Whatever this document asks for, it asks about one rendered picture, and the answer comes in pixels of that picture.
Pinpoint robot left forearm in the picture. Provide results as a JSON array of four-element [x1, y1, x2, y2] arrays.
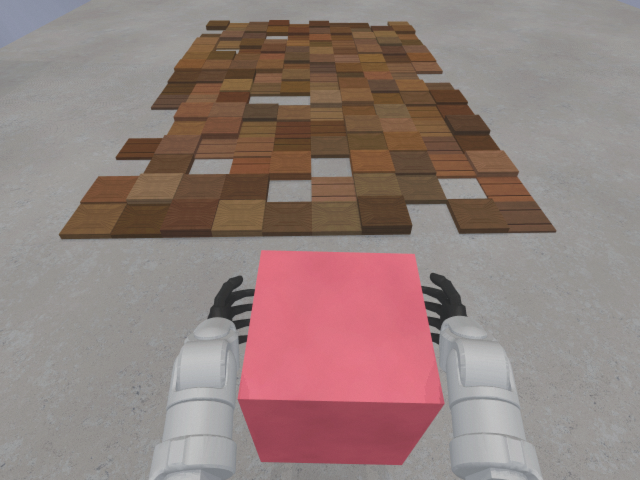
[[148, 317, 240, 480]]

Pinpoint carton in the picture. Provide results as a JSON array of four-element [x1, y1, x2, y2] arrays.
[[238, 250, 445, 465]]

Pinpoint right robot hand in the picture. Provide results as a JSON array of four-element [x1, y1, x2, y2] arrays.
[[421, 273, 467, 345]]

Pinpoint robot right forearm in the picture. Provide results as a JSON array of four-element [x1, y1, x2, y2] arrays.
[[439, 316, 543, 480]]

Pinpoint left robot hand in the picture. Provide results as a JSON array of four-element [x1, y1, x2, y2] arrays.
[[207, 276, 255, 344]]

